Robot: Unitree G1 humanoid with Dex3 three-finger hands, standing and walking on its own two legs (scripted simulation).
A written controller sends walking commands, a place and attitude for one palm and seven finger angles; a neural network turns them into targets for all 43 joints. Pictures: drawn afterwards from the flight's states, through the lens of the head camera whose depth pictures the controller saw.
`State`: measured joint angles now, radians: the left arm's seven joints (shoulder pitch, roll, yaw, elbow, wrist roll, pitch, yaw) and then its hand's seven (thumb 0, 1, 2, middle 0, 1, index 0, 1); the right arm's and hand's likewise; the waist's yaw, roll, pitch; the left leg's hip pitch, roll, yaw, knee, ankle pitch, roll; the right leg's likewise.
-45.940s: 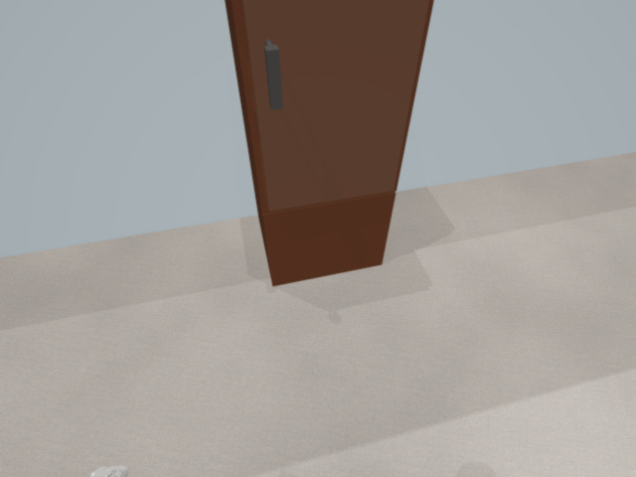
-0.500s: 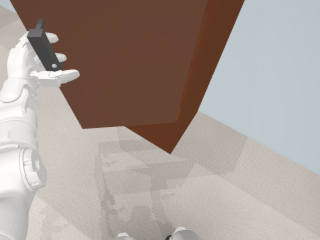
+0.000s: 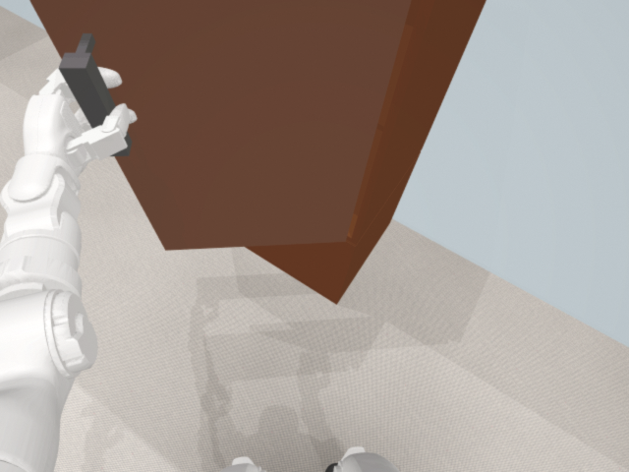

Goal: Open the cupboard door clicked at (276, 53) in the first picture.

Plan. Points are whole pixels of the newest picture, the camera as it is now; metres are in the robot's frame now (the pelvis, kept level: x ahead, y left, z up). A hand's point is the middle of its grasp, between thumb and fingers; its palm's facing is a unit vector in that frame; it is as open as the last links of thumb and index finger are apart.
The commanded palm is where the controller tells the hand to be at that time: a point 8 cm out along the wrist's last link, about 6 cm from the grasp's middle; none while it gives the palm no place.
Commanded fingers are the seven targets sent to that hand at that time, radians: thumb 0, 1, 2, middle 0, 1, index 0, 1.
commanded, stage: pull the door open along its arc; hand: left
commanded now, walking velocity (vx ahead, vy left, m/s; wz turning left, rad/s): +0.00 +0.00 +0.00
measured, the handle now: (104, 97) +0.56 +0.23 +0.13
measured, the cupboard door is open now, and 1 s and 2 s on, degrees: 38 76 82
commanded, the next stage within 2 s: open thumb and fingers to let go in 1.08 s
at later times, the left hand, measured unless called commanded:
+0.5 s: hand (122, 191) +0.41 +0.18 +0.12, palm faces +0.02 -1.00 +0.02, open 6.6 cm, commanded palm +0.35 +0.24 +0.12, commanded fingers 0.00 0.90 0.90 -0.40 -1.35 -0.40 -1.35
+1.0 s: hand (211, 284) +0.30 +0.08 +0.13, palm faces +0.42 -0.91 +0.01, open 6.6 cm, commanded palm +0.24 +0.12 +0.12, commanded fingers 0.00 0.90 0.90 -0.40 -1.35 -0.40 -1.35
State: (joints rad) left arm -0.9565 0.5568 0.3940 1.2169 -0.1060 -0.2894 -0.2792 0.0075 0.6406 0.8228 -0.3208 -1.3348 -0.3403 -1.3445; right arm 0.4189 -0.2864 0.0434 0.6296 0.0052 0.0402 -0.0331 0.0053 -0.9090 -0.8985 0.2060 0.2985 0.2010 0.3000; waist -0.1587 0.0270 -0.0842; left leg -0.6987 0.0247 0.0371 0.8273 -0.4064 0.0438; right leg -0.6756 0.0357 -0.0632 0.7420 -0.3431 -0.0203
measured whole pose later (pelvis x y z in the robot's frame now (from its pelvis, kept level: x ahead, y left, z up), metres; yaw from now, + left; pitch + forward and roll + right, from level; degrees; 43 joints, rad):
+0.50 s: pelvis +0.02 +0.00 +0.01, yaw -2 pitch +10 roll -1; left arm -0.38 0.32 0.33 0.56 -0.24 -0.16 -0.23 0.00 0.64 0.71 -0.32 -1.32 -0.31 -1.30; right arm 0.36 -0.27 0.01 0.55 0.04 0.03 -0.02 0.01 -0.91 -0.90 0.20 0.30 0.20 0.30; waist -0.06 0.04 -0.12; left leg -0.49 0.03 0.08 0.71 -0.39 0.04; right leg -0.50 0.04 -0.01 0.66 -0.33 -0.02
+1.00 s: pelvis +0.00 -0.03 +0.02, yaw +2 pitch +0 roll +0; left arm 0.05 -0.07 -0.10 -0.03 -0.01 0.05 0.47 0.02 0.63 0.75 -0.28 -1.30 -0.30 -1.32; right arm 0.18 -0.19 0.03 0.58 -0.04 0.05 -0.03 0.01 -0.91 -0.90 0.20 0.30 0.20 0.30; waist 0.01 0.05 -0.05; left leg -0.27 0.01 0.01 0.61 -0.33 0.00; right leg -0.28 0.03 -0.08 0.60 -0.32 -0.06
